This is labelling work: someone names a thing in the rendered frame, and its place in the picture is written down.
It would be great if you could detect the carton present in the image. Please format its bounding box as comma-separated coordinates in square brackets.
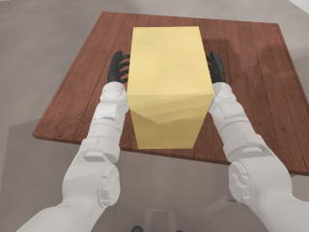
[126, 26, 214, 149]

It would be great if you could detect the right robot forearm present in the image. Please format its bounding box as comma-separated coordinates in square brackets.
[208, 82, 293, 191]

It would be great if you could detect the left robot upper arm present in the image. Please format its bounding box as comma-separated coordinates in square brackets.
[15, 161, 121, 232]

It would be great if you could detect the left robot hand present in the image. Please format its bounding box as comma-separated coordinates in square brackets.
[106, 50, 130, 84]

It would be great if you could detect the right robot upper arm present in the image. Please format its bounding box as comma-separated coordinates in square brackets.
[228, 156, 309, 232]

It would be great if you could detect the table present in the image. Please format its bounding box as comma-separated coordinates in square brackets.
[32, 12, 309, 203]

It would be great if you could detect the left robot forearm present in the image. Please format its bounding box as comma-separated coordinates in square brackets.
[62, 81, 129, 198]

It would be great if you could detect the right robot hand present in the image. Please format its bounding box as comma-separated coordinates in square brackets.
[205, 51, 226, 84]

